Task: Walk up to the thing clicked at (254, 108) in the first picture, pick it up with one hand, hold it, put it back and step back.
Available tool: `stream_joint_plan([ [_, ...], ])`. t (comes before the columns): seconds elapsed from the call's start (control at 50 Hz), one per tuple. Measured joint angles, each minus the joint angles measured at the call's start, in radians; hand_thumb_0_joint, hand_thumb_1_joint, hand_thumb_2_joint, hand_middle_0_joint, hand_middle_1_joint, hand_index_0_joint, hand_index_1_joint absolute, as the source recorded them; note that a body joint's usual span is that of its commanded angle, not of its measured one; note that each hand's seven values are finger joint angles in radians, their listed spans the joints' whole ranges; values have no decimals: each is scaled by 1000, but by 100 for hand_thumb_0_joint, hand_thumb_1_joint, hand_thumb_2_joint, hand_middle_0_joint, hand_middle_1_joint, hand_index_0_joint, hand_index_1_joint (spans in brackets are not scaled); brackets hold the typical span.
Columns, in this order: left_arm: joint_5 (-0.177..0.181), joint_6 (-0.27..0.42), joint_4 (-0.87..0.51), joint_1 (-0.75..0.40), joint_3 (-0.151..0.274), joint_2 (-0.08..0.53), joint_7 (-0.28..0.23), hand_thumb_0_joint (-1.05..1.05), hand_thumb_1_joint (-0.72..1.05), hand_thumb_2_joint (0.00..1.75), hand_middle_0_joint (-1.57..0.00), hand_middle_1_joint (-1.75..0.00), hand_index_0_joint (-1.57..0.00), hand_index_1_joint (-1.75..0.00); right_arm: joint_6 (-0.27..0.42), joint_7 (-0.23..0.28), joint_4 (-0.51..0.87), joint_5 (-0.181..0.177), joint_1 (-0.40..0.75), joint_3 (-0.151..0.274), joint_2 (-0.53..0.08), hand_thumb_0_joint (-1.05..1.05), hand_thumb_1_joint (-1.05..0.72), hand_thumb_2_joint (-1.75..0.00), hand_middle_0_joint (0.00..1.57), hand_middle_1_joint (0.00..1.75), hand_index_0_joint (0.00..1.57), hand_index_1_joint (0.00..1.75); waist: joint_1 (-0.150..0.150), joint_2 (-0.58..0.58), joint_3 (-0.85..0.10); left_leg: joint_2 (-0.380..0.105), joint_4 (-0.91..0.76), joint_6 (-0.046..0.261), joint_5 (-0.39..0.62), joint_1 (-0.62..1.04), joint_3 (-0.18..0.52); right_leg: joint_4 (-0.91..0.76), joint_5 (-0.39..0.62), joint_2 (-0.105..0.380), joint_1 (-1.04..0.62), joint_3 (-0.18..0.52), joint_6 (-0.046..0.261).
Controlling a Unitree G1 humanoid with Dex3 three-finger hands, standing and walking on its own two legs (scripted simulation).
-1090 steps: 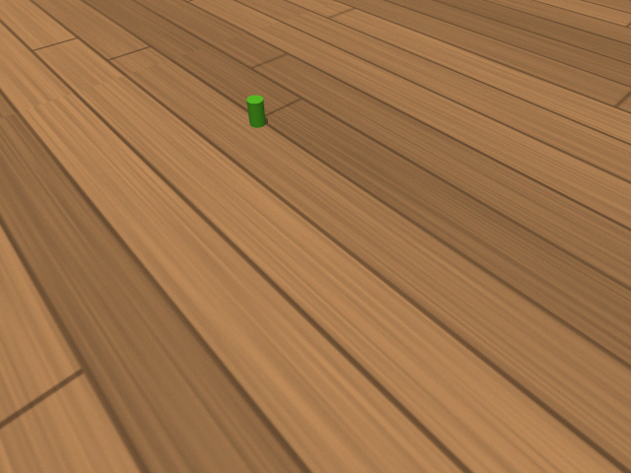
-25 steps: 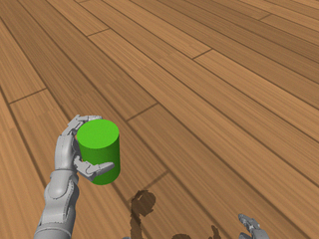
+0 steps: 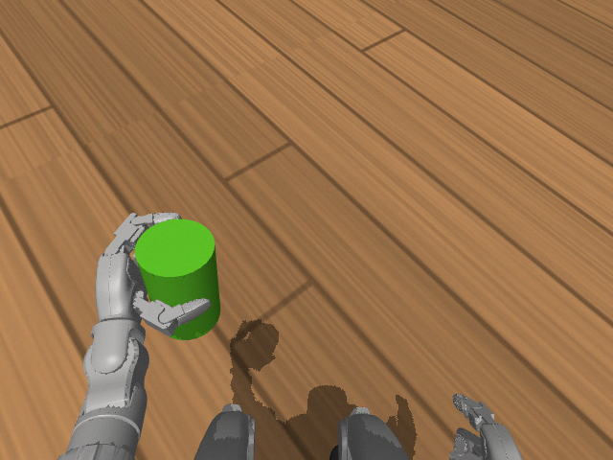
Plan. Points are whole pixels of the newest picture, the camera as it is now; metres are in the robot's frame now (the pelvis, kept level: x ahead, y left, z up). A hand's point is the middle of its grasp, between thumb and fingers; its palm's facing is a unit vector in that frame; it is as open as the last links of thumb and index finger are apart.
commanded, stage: crouch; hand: left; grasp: from the side
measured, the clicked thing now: (183, 282) +0.35 +0.16 -0.02
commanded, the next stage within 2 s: lower in 1.54 s
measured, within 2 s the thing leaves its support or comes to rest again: neither
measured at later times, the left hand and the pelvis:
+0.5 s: hand (195, 316) +0.38 +0.19 -0.24, palm faces +0.13 -0.99 +0.00, open 12.4 cm; pelvis -0.04 +0.00 -0.21, yaw -2 degrees
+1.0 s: hand (203, 329) +0.40 +0.21 -0.39, palm faces +0.15 -0.99 +0.00, open 12.4 cm; pelvis -0.07 +0.00 -0.35, yaw -5 degrees
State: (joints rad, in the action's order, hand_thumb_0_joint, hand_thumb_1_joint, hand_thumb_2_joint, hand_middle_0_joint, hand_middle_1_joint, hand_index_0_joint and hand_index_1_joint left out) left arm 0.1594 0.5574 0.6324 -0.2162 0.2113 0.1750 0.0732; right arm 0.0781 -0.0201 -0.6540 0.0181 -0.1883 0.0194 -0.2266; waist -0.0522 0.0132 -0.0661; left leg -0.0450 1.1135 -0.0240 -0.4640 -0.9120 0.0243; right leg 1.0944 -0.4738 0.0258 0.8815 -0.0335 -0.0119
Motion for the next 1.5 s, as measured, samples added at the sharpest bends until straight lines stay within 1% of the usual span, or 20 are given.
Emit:
stream_joint_plan([
  [0.12, 15, 128, 120, -70, 40, 23, 36, 4, -61, 102, -67, -97, -56, -91, 5, -20, -7, 15, 6, 1, -20, 0, -90, -90, 20, 30, 20, 30, -15, -2, -92, -2, 260, -2, -96, -299, 14, 252, -94, -1, 293, -1, -4],
  [0.2, 7, 175, 160, -108, 58, 43, 61, 4, -61, 102, -67, -97, -56, -91, -8, -28, -12, 26, 26, 0, -27, 0, -91, -90, 20, 30, 20, 30, -13, -7, -125, -3, 428, 1, -155, -476, 21, 417, -151, -2, 468, 2, -7],
  [0.26, 7, 187, 174, -134, 74, 51, 68, 4, -61, 102, -67, -97, -56, -91, -22, -35, -14, 32, 47, -2, -25, 0, -91, -90, 20, 30, 20, 30, -7, -11, -129, -3, 529, 3, -183, -587, 25, 517, -178, -3, 578, 5, -8],
  [0.34, 17, 199, 194, -172, 92, 55, 73, 4, -61, 102, -67, -97, -56, -91, -33, -48, -22, 39, 75, -9, -21, 0, -92, -91, 20, 30, 20, 30, 2, -14, -129, 0, 637, 3, -201, -715, 30, 627, -199, -2, 706, 8, -7],
  [0.42, 9, 217, 251, -233, 110, 70, 84, 4, -61, 102, -67, -97, -56, -91, -34, -56, -35, 51, 103, -18, -15, 0, -92, -91, 20, 30, 20, 30, 1, -10, -124, 2, 737, 1, -208, -830, 37, 729, -209, -2, 821, 8, -5],
  [0.46, -1, 226, 290, -272, 125, 82, 88, 4, -61, 102, -66, -97, -56, -91, -36, -60, -39, 58, 113, -22, -12, 0, -92, -91, 20, 30, 20, 30, -3, -4, -117, 2, 787, -2, -209, -884, 43, 780, -210, -4, 875, 7, -3],
  [0.6, -35, 244, 399, -370, 207, 132, 77, 4, -61, 102, -66, -98, -55, -92, -48, -74, -42, 82, 124, -40, -19, 0, -92, -91, 20, 30, 20, 30, -34, 13, -84, 4, 960, -13, -203, -1056, 66, 951, -203, -11, 1046, -1, 3],
  [0.68, -51, 254, 431, -395, 231, 164, 79, 4, -61, 103, -65, -99, -55, -93, -53, -78, -56, 91, 116, -45, -28, 0, -92, -91, 20, 30, 20, 30, -49, 18, -57, 9, 1046, -15, -194, -1133, 77, 1034, -194, -13, 1121, -3, 2],
  [0.78, -60, 255, 469, -427, 252, 208, 88, 4, -61, 103, -65, -98, -55, -93, -60, -79, -77, 96, 103, -58, -39, 0, -92, -91, 20, 30, 20, 30, -68, 20, -27, 13, 1133, -14, -183, -1208, 88, 1116, -180, -16, 1194, -5, -1],
  [0.88, -55, 249, 495, -454, 273, 242, 91, 4, -61, 103, -65, -98, -55, -92, -68, -80, -84, 101, 93, -80, -47, 0, -92, -91, 20, 30, 20, 30, -85, 22, 2, 16, 1197, -14, -178, -1260, 102, 1172, -171, -21, 1240, -11, -6],
  [0.98, -56, 246, 511, -458, 291, 266, 101, 4, -61, 103, -65, -98, -55, -92, -72, -83, -80, 109, 92, -101, -53, 0, -92, -90, 20, 30, 20, 30, -99, 26, 17, 17, 1248, -15, -185, -1295, 117, 1212, -173, -27, 1270, -19, -9],
  [1.08, -51, 249, 502, -441, 313, 278, 106, 4, -61, 103, -65, -98, -55, -92, -76, -85, -71, 117, 106, -120, -61, 0, -92, -90, 20, 30, 20, 30, -106, 32, 34, 17, 1289, -15, -198, -1318, 133, 1241, -181, -31, 1287, -29, -14],
  [1.16, -47, 257, 486, -428, 317, 289, 106, 4, -61, 103, -65, -98, -55, -92, -78, -89, -65, 128, 126, -131, -66, 0, -92, -90, 20, 30, 20, 30, -107, 43, 50, 18, 1317, -16, -207, -1330, 143, 1262, -187, -34, 1294, -35, -17],
  [1.3, -46, 269, 473, -414, 299, 303, 113, 4, -61, 103, -65, -98, -55, -92, -82, -96, -57, 148, 166, -148, -77, 0, -92, -91, 20, 30, 20, 30, -102, 58, 80, 21, 1360, -16, -217, -1345, 161, 1291, -192, -39, 1301, -47, -22],
  [1.42, -42, 279, 475, -413, 306, 311, 100, 4, -61, 103, -66, -98, -55, -92, -89, -104, -47, 164, 194, -168, -84, 0, -93, -91, 20, 30, 20, 30, -106, 66, 104, 23, 1394, -17, -223, -1353, 178, 1314, -193, -43, 1303, -58, -27],
  [1.5, -47, 285, 476, -405, 307, 324, 92, 4, -61, 103, -65, -98, -55, -92, -95, -109, -39, 173, 203, -182, -85, 0, -93, -91, 20, 30, 20, 30, -111, 72, 119, 25, 1412, -18, -223, -1357, 188, 1325, -190, -45, 1303, -64, -29],
])
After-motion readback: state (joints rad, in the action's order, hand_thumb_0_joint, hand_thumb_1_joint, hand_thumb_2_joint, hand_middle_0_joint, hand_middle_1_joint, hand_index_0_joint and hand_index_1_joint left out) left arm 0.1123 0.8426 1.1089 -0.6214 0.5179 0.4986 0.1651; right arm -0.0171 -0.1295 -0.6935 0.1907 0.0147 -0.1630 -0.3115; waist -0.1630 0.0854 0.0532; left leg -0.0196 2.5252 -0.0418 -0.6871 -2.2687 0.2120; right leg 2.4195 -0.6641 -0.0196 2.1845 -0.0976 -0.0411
